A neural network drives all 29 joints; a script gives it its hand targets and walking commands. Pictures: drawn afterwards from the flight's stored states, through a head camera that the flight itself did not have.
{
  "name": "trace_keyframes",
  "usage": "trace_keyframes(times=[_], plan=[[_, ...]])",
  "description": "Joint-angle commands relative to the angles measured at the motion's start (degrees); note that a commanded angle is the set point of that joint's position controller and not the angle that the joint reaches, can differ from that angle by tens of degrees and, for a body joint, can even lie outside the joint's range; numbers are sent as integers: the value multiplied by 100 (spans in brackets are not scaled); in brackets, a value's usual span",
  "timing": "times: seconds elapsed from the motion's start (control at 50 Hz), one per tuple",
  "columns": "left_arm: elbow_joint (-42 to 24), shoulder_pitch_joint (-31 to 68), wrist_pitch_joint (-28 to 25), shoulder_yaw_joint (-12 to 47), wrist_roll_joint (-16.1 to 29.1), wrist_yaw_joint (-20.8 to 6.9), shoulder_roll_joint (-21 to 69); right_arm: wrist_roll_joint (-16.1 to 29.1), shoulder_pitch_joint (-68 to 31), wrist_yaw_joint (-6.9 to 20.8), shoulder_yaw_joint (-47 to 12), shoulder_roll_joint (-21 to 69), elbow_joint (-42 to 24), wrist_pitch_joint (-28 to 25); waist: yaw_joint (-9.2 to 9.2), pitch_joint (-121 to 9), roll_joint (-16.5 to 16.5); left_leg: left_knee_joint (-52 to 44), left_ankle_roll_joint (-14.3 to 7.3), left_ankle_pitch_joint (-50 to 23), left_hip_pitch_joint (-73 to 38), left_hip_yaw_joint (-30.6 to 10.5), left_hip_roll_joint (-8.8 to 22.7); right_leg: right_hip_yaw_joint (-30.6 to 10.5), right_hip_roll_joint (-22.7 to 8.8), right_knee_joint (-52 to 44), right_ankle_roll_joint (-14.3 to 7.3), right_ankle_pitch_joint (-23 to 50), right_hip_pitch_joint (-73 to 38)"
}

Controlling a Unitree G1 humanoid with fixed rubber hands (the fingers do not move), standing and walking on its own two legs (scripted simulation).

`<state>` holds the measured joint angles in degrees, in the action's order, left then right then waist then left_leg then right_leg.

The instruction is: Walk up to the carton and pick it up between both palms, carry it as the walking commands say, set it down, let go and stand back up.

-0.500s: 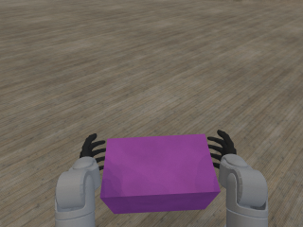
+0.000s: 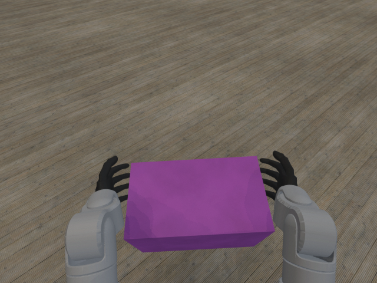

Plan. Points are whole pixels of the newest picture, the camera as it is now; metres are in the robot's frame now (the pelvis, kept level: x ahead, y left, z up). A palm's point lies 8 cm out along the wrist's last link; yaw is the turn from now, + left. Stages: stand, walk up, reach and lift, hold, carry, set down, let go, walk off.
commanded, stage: carry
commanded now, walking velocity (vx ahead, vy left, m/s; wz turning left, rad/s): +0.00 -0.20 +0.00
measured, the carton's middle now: (196, 207) +0.27 -0.01 +0.02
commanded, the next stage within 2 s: none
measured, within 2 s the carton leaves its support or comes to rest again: neither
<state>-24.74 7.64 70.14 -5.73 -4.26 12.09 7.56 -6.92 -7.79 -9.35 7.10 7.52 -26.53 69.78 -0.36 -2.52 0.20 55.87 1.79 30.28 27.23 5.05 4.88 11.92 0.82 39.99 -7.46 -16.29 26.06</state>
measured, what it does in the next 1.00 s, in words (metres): steps to the right: left foot, then right foot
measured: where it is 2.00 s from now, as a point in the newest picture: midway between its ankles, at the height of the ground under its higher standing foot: outside the picture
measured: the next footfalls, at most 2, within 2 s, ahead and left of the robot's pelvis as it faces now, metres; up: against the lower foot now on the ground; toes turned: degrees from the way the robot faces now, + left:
left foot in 0.06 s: +0.03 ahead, +0.10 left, +0.00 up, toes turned +8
right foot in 0.24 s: +0.06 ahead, -0.14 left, +0.00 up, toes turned -9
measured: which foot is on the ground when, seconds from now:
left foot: up 0.00-0.04, down 0.06-0.28, up 0.30-0.58, down 0.60-1.00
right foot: down 0.00-0.10, up 0.12-0.22, down 0.24-0.64, up 0.66-0.76, down 0.78-1.00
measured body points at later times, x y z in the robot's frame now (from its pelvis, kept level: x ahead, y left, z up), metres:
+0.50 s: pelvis -0.06 -0.11 +0.00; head -0.06 -0.12 +0.45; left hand +0.21 +0.05 +0.09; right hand +0.22 -0.28 +0.10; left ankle -0.08 +0.01 -0.68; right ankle +0.02 -0.13 -0.71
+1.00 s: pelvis -0.12 -0.19 +0.01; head -0.16 -0.20 +0.46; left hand +0.15 -0.03 +0.12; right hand +0.15 -0.36 +0.12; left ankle -0.10 -0.03 -0.71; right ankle -0.04 -0.26 -0.71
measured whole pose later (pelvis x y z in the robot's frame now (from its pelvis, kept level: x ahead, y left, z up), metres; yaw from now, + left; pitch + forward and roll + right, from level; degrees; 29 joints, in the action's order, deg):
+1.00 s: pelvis -0.12 -0.19 +0.01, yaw +0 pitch +0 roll +1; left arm -20.0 8.6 71.9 -7.8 -5.2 11.2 7.6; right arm -7.6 -9.4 -10.4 6.8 7.7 -21.4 72.0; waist -1.4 -6.4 -1.1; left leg 36.0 1.2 19.6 18.5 1.1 4.6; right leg 6.3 1.2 33.2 -4.8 -11.4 22.0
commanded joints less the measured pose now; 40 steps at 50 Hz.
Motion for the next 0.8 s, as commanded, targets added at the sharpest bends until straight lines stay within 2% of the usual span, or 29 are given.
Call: trace_keyframes(times=[0.0, 0.04, 0.06, 0.08, 0.1, 0.12, 0.14, 0.18, 0.22, 0.24, 0.26, 0.28, 0.3, 0.32, 0.38, 0.44, 0.5, 0.56, 0.58, 0.6, 0.62, 0.64, 0.66, 0.68, 0.7, 0.72, 0.74, 0.76, 0.78], plan=[[-855, 2679, -83, 3934, 2253, -1643, 5477, 2568, -2697, 1551, -4303, 5408, -539, 29, 187, -2022, 863, -826, -144, -181, -205, 158, -143, -1895, -1542, -1668, -424, 1708, -1533], [-820, 2599, -41, 3958, 2290, -1620, 5444, 2539, -2484, 1552, -4225, 5440, -432, 51, 73, -2148, 735, -2357, -287, -898, -1124, 187, -100, -1615, -1415, -1375, -181, 1864, -1181], [-765, 2570, -21, 3965, 2269, -1595, 5390, 2532, -2420, 1549, -4140, 5335, -373, 40, 2, -2143, 271, -2940, -404, -1237, -1916, -373, 361, -1370, -1270, -1002, 172, 1543, -489], [-1003, 2859, 24, 4133, 2331, -1640, 5333, 2433, -2380, 1531, -4025, 5261, -158, -21, -71, -1998, -1604, -3185, -996, -2014, -1970, -2501, 1947, -886, -745, -29, 750, 643, 361], [-1000, 3046, 26, 4179, 2327, -1651, 5325, 2394, -2284, 1533, -4004, 5294, -117, -54, -74, -1727, -2315, -3518, -1491, -3008, -1995, -3209, 2690, -842, -270, 991, 877, -1260, 941], [-1134, 3306, -25, 4224, 2372, -1644, 5373, 2420, -2354, 1547, -4032, 5422, -214, -71, -101, -1573, -1796, -3482, -1645, -3755, -2052, -2991, 2644, -1077, -278, 1669, 841, -1501, 1107], [-1071, 3265, -15, 4208, 2428, -1666, 5432, 2433, -2422, 1527, -4062, 5492, -255, -63, -51, -1593, -1326, -3250, -1500, -3944, -2081, -2331, 2357, -1156, -422, 1688, 839, -1402, 964], [-1021, 3225, -16, 4244, 2505, -1711, 5400, 2327, -2312, 1491, -4040, 5444, -231, -83, 1, -1491, -1321, -2886, -851, -3682, -1625, -1170, 1646, -1019, -543, 704, 834, -1175, 249], [-767, 2991, 4, 4108, 2463, -1709, 5401, 2280, -2401, 1436, -4032, 5355, -285, -75, 63, -1531, -1170, -2508, -523, -3608, -1190, -576, 1224, -247, -16, -722, 885, -537, -816], [-733, 2978, -8, 4107, 2497, -1732, 5418, 2247, -2443, 1415, -4024, 5348, -321, -93, 62, -1473, -810, -2307, -370, -3196, -795, -520, 1083, -506, -134, -1184, 830, -329, -1295], [-680, 3095, -13, 4090, 2509, -1745, 5395, 2250, -2536, 1391, -4042, 5339, -394, -77, 36, -1436, 300, -1679, -103, -1980, -164, -205, 584, -1640, -949, -1639, 544, 472, -1642], [-641, 3015, -28, 4049, 2483, -1733, 5337, 2268, -2615, 1391, -4094, 5244, -439, -33, 47, -1553, 1572, -602, 197, 87, 520, 326, 51, -2964, -1953, -2023, 23, 1777, -1862], [-667, 2836, 0, 4045, 2465, -1719, 5321, 2312, -2624, 1401, -4133, 5219, -391, 17, 128, -1649, 1353, 403, 205, 816, 541, 82, -148, -3041, -2048, -2092, -178, 1989, -1760], [-633, 2747, 1, 4057, 2402, -1696, 5401, 2393, -2721, 1428, -4217, 5248, -475, 11, 151, -1738, 879, 669, 138, 681, 496, -119, -117, -2850, -2006, -1993, -310, 1657, -1701], [-672, 2678, -43, 3829, 2214, -1668, 5367, 2529, -2823, 1506, -4347, 5361, -419, 46, 132, -1822, 700, 719, 59, -8, 546, -149, 10, -2230, -1649, -1950, -72, 1054, -1826], [-777, 2826, -63, 3816, 2185, -1632, 5289, 2539, -2822, 1497, -4274, 5337, -347, 52, 164, -1931, 529, 144, 21, -77, 234, -117, -97, -2550, -1806, -2452, 88, -115, -1654], [-796, 2847, -51, 3866, 2212, -1626, 5345, 2559, -2922, 1473, -4291, 5384, -484, 38, 178, -2003, 518, -678, -58, 15, 57, -170, -110, -2691, -1932, -2625, 176, 167, -1925], [-802, 2770, -8, 3852, 2232, -1615, 5273, 2466, -2683, 1419, -4188, 5418, -361, 64, 140, -2194, 836, -1966, -277, -52, -871, 65, -329, -2413, -1757, -3169, 934, 537, -1890], [-779, 2821, 12, 3885, 2237, -1623, 5293, 2459, -2630, 1426, -4177, 5491, -278, 86, 134, -2180, 1040, -2641, -368, -4, -1400, 322, -396, -2168, -1638, -3426, 1497, 1157, -1748], [-753, 2822, 44, 3965, 2238, -1663, 5289, 2382, -2483, 1409, -4123, 5523, -219, 44, 23, -2122, 1099, -3139, -462, 34, -2181, 600, -326, -1377, -1312, -3489, 2494, 1964, -1295], [-881, 3187, 48, 4139, 2305, -1697, 5234, 2285, -2030, 1400, -3918, 5664, 171, 1, -199, -1952, 521, -4010, -792, 240, -2829, 484, 106, -452, -576, -2531, 3419, 2432, -894], [-1015, 3539, 9, 4416, 2427, -1766, 5419, 2297, -2144, 1375, -3867, 5742, 118, -120, -257, -1579, -1779, -5329, -1400, 564, -2231, -1601, 1813, -200, 60, 644, 3621, 1542, -523], [-1020, 3329, -57, 4360, 2499, -1761, 5408, 2332, -2445, 1361, -3895, 5686, -156, -190, 58, -1545, -2595, -4712, -1544, 75, -880, -2852, 2698, -1867, -501, 2173, 1919, -721, -713], [-1336, 3455, -158, 4283, 2550, -1723, 5556, 2473, -2622, 1462, -4145, 5774, -390, -155, 138, -1547, -1473, -4161, -1065, -706, -1216, -1568, 2057, -1874, -495, 1396, 1181, -949, -230], [-1295, 3337, -77, 4212, 2517, -1682, 5456, 2507, -2680, 1470, -4171, 5607, -374, -78, 152, -1504, -1224, -3681, -627, -1646, -1579, -678, 1548, -1338, -535, 251, 959, -870, -305], [-1028, 3112, 38, 4094, 2405, -1627, 5316, 2464, -2569, 1445, -4076, 5415, -286, 8, 123, -1389, -1007, -3209, -415, -2496, -1517, 58, 873, -820, -314, -714, 906, -342, -794], [-849, 2961, 116, 4011, 2287, -1603, 5077, 2361, -2318, 1390, -3951, 5201, -89, 89, 96, -1402, -911, -2825, -309, -3334, -1547, 147, 627, -584, -167, -1641, 1007, 296, -1331], [-598, 2780, 168, 3922, 2208, -1594, 5018, 2288, -2370, 1371, -3837, 5033, -72, 108, 54, -1538, -857, -2636, -224, -3032, -1306, 63, 553, -789, -345, -1710, 1031, 652, -1838], [-487, 2855, 227, 3873, 2178, -1594, 4912, 2168, -2196, 1334, -3770, 4963, 157, 169, -33, -1602, -307, -2518, -132, -1982, -793, -107, 453, -1332, -868, -1683, 1036, 1407, -2255]])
